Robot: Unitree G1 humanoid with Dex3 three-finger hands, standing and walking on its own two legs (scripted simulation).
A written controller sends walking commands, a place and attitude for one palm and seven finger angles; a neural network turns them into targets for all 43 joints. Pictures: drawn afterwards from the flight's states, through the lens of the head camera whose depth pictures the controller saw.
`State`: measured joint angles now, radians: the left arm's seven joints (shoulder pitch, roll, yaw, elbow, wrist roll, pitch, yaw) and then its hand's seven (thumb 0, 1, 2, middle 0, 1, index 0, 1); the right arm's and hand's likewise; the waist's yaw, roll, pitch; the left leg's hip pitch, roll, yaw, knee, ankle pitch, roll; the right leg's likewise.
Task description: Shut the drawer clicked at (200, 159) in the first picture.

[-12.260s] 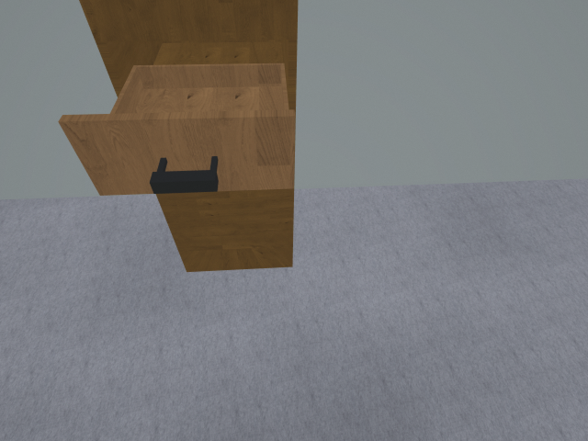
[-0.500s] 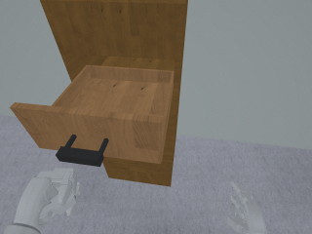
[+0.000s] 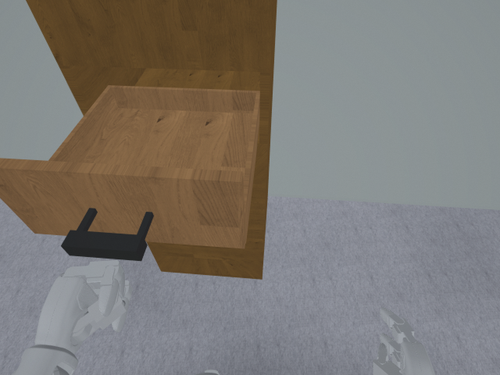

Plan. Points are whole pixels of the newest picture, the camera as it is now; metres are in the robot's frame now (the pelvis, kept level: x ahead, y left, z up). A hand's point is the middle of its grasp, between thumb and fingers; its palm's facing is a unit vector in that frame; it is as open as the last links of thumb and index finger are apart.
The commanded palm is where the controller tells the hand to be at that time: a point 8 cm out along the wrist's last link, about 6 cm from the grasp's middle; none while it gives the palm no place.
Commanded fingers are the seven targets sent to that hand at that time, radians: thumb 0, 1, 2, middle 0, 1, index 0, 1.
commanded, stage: bring the fist close to the handle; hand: left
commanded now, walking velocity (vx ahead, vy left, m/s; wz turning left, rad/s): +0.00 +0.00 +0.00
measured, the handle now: (112, 231) +0.31 +0.22 +0.10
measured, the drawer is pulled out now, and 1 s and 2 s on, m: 0.30 0.27 0.15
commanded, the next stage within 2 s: push the drawer shut in 0.28 s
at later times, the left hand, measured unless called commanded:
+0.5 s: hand (118, 299) +0.21 +0.18 +0.09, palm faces -0.04 -1.00 -0.07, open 3.2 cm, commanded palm +0.19 +0.24 +0.10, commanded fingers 0.00 0.90 0.90 -1.40 -1.60 -1.40 -1.60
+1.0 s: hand (129, 272) +0.25 +0.18 +0.08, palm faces -0.05 -1.00 -0.07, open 2.9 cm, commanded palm +0.25 +0.23 +0.10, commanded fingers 0.00 0.90 0.90 -1.40 -1.60 -1.40 -1.60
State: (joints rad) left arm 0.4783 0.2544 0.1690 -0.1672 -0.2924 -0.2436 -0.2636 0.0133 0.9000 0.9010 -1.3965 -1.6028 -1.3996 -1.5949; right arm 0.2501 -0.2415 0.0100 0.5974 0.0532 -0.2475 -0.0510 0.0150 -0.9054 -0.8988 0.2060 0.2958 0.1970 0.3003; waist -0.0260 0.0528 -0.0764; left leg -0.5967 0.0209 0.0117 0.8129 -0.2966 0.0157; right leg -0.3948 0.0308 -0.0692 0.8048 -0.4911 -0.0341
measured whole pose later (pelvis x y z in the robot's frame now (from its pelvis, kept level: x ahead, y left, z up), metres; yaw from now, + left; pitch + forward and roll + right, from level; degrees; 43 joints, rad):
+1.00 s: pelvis -0.01 +0.00 +0.00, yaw +2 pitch +4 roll -2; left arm 0.16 0.28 0.13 0.05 -0.28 -0.23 -0.24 -0.02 0.78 0.96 -1.40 -1.60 -1.40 -1.60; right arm 0.22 -0.26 0.04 0.62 0.06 -0.18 -0.08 0.01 -0.91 -0.90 0.21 0.30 0.20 0.30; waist -0.01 0.06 -0.03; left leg -0.61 0.01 -0.01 0.81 -0.27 0.02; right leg -0.40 0.02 -0.10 0.80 -0.48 -0.03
